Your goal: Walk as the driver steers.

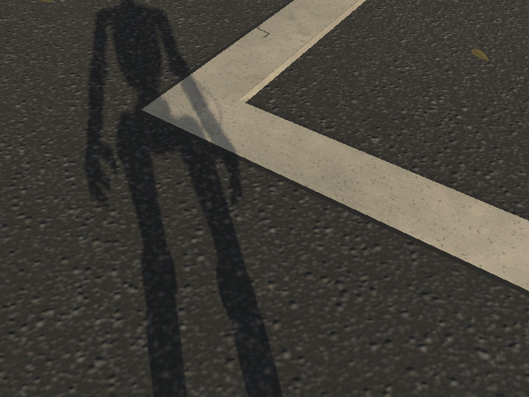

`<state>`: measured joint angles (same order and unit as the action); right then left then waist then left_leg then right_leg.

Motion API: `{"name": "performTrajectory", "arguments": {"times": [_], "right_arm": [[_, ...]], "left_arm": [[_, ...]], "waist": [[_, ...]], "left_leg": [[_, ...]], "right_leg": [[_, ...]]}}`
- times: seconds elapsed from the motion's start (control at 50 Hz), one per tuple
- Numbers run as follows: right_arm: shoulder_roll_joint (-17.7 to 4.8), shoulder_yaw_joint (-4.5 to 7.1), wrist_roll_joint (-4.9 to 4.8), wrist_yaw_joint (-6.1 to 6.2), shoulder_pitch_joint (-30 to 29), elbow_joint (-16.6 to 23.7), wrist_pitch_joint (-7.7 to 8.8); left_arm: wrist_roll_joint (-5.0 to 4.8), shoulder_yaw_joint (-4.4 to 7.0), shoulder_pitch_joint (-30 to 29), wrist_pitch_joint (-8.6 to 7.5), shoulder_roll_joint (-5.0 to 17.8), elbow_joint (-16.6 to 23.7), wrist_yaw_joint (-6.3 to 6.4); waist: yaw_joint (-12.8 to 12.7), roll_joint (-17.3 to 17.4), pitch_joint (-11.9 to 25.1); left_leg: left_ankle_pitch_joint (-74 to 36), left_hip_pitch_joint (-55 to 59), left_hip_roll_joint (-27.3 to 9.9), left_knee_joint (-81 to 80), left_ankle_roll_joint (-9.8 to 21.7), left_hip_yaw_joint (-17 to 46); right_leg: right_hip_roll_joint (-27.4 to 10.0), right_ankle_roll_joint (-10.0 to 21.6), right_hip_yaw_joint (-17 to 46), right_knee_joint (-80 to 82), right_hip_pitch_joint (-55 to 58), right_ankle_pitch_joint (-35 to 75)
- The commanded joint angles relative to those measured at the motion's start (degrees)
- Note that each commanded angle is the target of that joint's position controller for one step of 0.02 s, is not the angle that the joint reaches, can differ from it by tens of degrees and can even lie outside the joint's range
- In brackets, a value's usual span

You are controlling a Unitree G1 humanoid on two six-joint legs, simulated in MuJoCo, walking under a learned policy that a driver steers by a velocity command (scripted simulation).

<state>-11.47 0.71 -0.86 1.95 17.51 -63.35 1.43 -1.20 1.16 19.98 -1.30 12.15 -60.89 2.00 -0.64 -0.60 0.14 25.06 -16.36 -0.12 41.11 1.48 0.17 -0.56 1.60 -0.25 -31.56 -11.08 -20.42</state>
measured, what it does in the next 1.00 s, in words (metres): walks ahead: right foot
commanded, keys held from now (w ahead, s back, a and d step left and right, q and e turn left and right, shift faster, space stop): w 1.00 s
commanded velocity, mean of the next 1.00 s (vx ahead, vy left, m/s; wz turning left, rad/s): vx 0.44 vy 0.00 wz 0.00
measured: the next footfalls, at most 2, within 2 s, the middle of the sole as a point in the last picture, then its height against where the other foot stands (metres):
right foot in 0.54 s outside the picture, level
left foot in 1.10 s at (235, 321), level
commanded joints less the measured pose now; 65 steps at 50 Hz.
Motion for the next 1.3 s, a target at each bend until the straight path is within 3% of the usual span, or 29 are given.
{"name": "performTrajectory", "arguments": {"times": [0.02,0.06,0.08,0.1,0.12,0.16,0.24,0.34,0.46,0.5,0.54,0.56,0.58,0.6,0.62,0.64,0.66,0.74,0.82,0.98,1.04,1.08,1.1,1.12,1.14,1.16,1.2,1.24,1.3], "right_arm": [[-2.7,0.54,-0.8,-1.19,-1.7,4.0,3.05],[-3.0,1.36,-0.52,-1.47,6.8,0.2,3.67],[-4.5,2.15,-0.02,-1.54,11.9,-1.6,3.58],[-9.5,3.5,-0.17,-1.29,19.3,-2.3,3.63],[-13.4,3.81,0.41,-2.19,21.8,-1.9,4.55],[-7.4,2.0,0.42,-2.46,12.0,1.1,5.93],[-3.9,0.63,0.84,-2.66,11.7,2.1,4.81],[-7.6,0.99,1.18,-0.87,13.3,3.2,3.65],[-9.4,2.16,-0.08,-0.45,14.6,2.9,3.52],[-10.8,2.84,0.38,-0.43,12.7,3.6,2.99],[-10.6,2.71,1.15,-0.63,10.3,4.9,2.18],[-6.8,1.61,1.83,-1.01,12.6,6.4,2.48],[1.0,-0.38,0.83,-1.71,18.7,5.8,4.08],[-5.4,1.19,-0.89,-1.98,12.8,6.8,5.59],[-8.2,2.0,-2.09,-1.96,7.0,8.7,6.39],[-8.4,2.21,-1.74,-1.35,4.2,9.2,6.65],[-8.1,2.82,-0.96,-0.92,3.6,9.2,6.18],[-5.4,3.18,-0.33,-0.62,4.0,10.1,3.62],[-6.2,3.5,0.61,-0.77,-6.9,14.3,3.68],[-5.1,2.19,-0.36,-3.29,-22.5,19.5,4.82],[-7.0,2.64,-0.54,-4.28,-21.8,20.6,5.33],[-10.5,4.46,-0.45,-4.09,-11.0,17.8,5.46],[-13.7,5.83,-0.1,-3.6,-0.1,14.9,5.36],[-19.5,7.32,1.26,-3.29,8.5,13.1,5.0],[-16.1,6.22,0.75,-3.36,9.5,12.6,4.69],[-12.7,4.98,0.27,-3.37,5.0,13.1,4.73],[-9.1,3.81,0.78,-3.55,-4.4,14.9,4.84],[-6.9,3.23,1.34,-3.99,-6.8,14.7,5.27],[-9.0,3.76,1.15,-3.58,-4.4,12.9,5.65]], "left_arm": [[-0.44,2.37,-0.8,-1.43,10.5,3.1,-0.1],[-1.49,2.38,-5.7,-1.21,10.0,5.0,-0.48],[-1.21,1.95,-6.2,-1.46,8.4,5.5,-0.63],[-0.39,0.78,-6.8,-2.22,4.2,6.7,-1.04],[-0.99,0.77,-7.2,-3.35,3.4,8.6,-0.92],[-2.08,1.23,-6.8,-4.71,5.7,8.4,-1.67],[-0.21,2.45,-9.2,-5.19,6.5,8.2,-2.88],[-0.16,0.75,-22.1,-4.48,2.5,13.5,-3.52],[-0.75,0.81,-28.2,-4.91,5.2,17.1,-4.85],[-0.62,2.14,-22.7,-5.13,8.0,16.3,-4.9],[-0.94,4.73,-4.4,-4.58,12.4,10.9,-4.03],[0.22,5.85,4.9,-4.04,16.9,8.9,-3.32],[1.13,5.38,5.9,-4.17,17.3,8.3,-4.0],[0.57,4.05,1.4,-4.5,12.1,8.5,-4.11],[0.26,3.33,-4.3,-4.82,9.6,9.5,-4.07],[0.58,2.94,-9.0,-5.23,8.5,10.4,-4.32],[1.23,2.56,-11.0,-5.55,7.0,10.5,-4.69],[1.26,2.14,-8.7,-6.03,6.5,7.9,-4.4],[1.28,2.57,-3.9,-5.47,9.1,6.5,-2.58],[0.17,2.87,5.6,-3.8,10.4,3.5,-1.68],[0.17,3.45,5.3,-2.79,11.5,3.3,-1.34],[0.45,3.52,2.6,-2.19,11.9,4.2,-1.33],[0.98,2.77,2.1,-2.15,10.3,5.2,-1.37],[1.14,0.92,8.3,-3.12,4.1,6.1,-1.97],[0.56,0.46,8.6,-4.6,3.5,5.1,-2.32],[-1.08,2.07,3.3,-5.69,9.4,6.7,-2.57],[-1.0,2.49,-3.6,-6.04,9.8,8.5,-2.05],[-0.07,2.89,-1.5,-4.4,7.6,7.8,-1.66],[0.32,2.91,-2.3,-2.94,5.8,8.3,-1.39]], "waist": [[1.4,-9.1,-11.3],[5.6,-5.4,-9.0],[6.9,-0.4,-6.6],[8.8,13.6,-2.9],[8.4,18.9,-3.1],[3.6,7.1,-9.1],[2.9,6.5,-6.1],[5.0,4.8,-8.2],[3.5,6.4,-9.4],[-0.5,8.2,-3.9],[-9.5,8.4,7.4],[-9.9,-1.7,15.8],[-5.6,-15.7,24.0],[-6.0,-10.6,15.9],[-4.4,-6.8,6.9],[-2.3,-0.6,3.8],[-0.3,0.2,1.8],[2.8,-2.8,-1.3],[0.5,-1.3,-4.0],[-4.4,-1.5,-6.0],[-2.2,-2.9,-4.3],[4.1,-4.4,2.7],[8.6,-3.3,10.1],[7.5,8.3,20.1],[7.5,13.8,24.7],[7.1,10.9,16.3],[3.7,3.3,4.5],[0.2,4.8,2.1],[-0.9,4.3,-0.2]], "left_leg": [[3.5,-7.1,-2.2,0.7,3.1,-0.8],[-7.1,10.8,1.4,-14.5,3.2,-4.2],[-8.2,17.5,-0.8,-16.9,2.9,0.7],[0.6,24.2,-12.8,-26.3,6.8,20.0],[8.8,24.2,-22.1,-33.6,13.8,40.8],[7.1,20.4,-20.3,-33.2,12.3,32.7],[-21.9,20.9,-12.0,-32.8,7.0,12.5],[-28.5,15.1,-10.4,-35.3,8.1,6.0],[-34.4,19.7,-13.9,-34.2,7.6,3.6],[-54.1,22.9,-14.5,-26.3,6.2,2.2],[-61.3,14.8,-10.8,-4.4,3.4,-0.5],[-38.3,-2.3,-5.1,16.0,1.4,-2.3],[6.4,-16.8,4.5,32.6,-0.4,4.6],[5.5,-22.6,1.1,38.7,1.1,8.6],[0.1,-24.7,-1.8,38.3,2.0,6.4],[-5.4,-21.5,-4.9,35.3,2.3,5.4],[-8.2,-18.2,-6.7,32.6,2.2,4.9],[-11.5,-15.6,-9.3,25.0,1.4,3.9],[-23.4,-23.9,-9.6,11.2,-0.9,2.8],[-29.9,-23.2,-5.0,-10.0,-0.1,-0.2],[-23.4,-20.1,-3.5,-12.6,2.1,-0.6],[-21.9,-4.0,0.2,-13.8,4.7,-3.6],[-23.4,13.0,-3.0,-11.8,7.4,-0.2],[-16.3,38.1,-18.5,-12.5,16.1,24.4],[-11.6,42.7,-23.6,-22.0,18.8,42.5],[-9.5,36.2,-21.4,-23.3,15.5,35.7],[-18.5,17.6,-16.8,-27.1,12.5,20.6],[-22.0,8.7,-13.3,-30.7,11.2,13.8],[-26.8,5.4,-12.5,-33.7,12.5,9.4]], "right_leg": [[-17.3,10.6,23.5,22.0,-8.1,-23.2],[-9.6,6.3,12.0,14.7,-15.0,-14.5],[-5.8,4.5,6.9,5.1,-18.2,-8.2],[0.3,1.0,-1.8,-15.7,-25.2,-4.2],[3.3,1.2,1.3,-28.9,-33.9,-11.1],[-3.0,3.4,6.0,-38.5,-39.9,-1.8],[-6.2,2.5,1.5,-30.2,-35.6,10.3],[-4.0,-0.7,-2.4,-11.9,-31.5,18.1],[-1.9,2.2,-2.4,0.0,-25.0,20.4],[0.9,4.2,-3.7,-0.1,-16.0,17.9],[1.4,7.5,-2.9,-0.7,8.9,17.4],[-11.8,12.2,15.2,0.3,28.0,9.1],[-22.8,19.8,43.8,11.9,37.6,-2.7],[-19.9,16.5,43.0,16.4,31.2,-5.1],[-18.4,14.1,32.6,17.1,21.3,0.5],[-16.5,12.8,25.4,18.4,12.1,8.5],[-14.2,12.0,19.7,19.7,5.5,14.5],[-11.1,12.7,10.9,25.1,-2.7,17.5],[-10.5,12.2,8.0,26.6,0.2,20.5],[-12.1,10.0,4.6,23.2,12.2,22.9],[-14.5,8.6,5.0,18.1,17.7,32.2],[-12.0,6.7,2.5,5.6,16.5,50.4],[-9.1,4.9,0.5,-7.8,8.2,46.5],[-0.6,0.6,-2.6,-31.4,-15.9,24.2],[4.1,0.3,4.9,-42.2,-25.8,-11.1],[0.2,1.6,7.6,-46.5,-31.2,-9.6],[-5.2,2.1,4.4,-40.9,-29.3,-0.2],[-7.8,1.7,4.6,-35.4,-22.6,4.2],[-8.4,0.2,3.6,-30.3,-23.7,8.2]]}}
